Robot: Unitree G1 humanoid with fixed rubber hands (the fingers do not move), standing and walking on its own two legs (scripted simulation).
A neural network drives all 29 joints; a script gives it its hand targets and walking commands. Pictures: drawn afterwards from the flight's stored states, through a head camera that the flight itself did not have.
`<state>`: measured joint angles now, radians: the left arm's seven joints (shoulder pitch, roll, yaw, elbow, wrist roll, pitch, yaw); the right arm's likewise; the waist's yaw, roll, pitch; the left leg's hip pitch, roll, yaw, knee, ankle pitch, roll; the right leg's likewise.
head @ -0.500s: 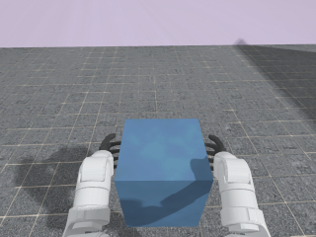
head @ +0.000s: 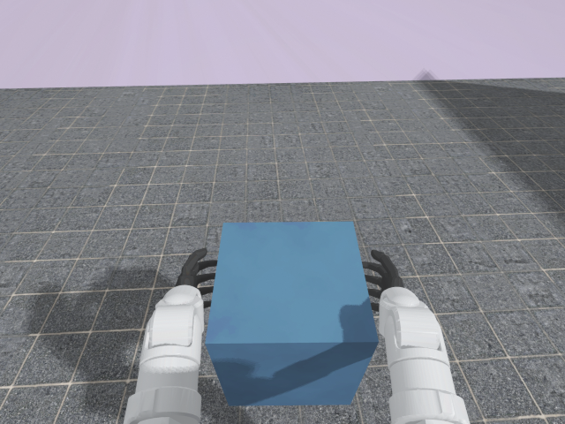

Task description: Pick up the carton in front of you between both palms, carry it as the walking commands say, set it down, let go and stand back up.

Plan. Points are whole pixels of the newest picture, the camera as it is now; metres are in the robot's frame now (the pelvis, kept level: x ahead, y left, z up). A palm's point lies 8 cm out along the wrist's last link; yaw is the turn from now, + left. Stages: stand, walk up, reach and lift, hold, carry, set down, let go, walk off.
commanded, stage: carry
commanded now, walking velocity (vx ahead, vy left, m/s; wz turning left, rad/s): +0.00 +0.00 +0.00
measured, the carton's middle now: (288, 316) +0.32 +0.00 -0.03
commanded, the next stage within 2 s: hold in 0.10 s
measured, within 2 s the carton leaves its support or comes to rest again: neither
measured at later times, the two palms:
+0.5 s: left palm (182, 297) +0.29 +0.16 +0.06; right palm (381, 286) +0.32 -0.14 +0.05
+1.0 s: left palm (181, 300) +0.29 +0.16 +0.06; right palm (381, 290) +0.31 -0.14 +0.05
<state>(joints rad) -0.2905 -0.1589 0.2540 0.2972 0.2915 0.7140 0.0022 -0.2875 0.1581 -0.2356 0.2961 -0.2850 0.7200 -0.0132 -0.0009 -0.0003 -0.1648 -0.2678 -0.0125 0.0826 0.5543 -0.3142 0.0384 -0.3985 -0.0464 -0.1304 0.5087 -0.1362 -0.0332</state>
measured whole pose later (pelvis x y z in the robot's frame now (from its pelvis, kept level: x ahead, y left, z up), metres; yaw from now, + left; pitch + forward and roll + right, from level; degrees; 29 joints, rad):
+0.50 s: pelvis +0.01 -0.02 +0.01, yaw +5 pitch -7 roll +0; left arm -0.31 -0.16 0.28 0.32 0.28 0.66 -0.01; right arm -0.30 0.16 -0.23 0.26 -0.30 0.72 -0.02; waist -0.01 0.05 0.04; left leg -0.04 -0.01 -0.01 0.44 -0.28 0.02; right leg -0.14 0.01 -0.10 0.39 -0.14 -0.04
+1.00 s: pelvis +0.01 -0.02 +0.01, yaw +5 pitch -7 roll +0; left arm -0.31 -0.16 0.28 0.32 0.29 0.67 -0.02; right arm -0.30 0.16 -0.23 0.27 -0.29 0.72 -0.02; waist -0.01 0.04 0.04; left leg -0.04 -0.02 -0.01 0.44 -0.27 0.02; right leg -0.14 0.01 -0.09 0.39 -0.13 -0.04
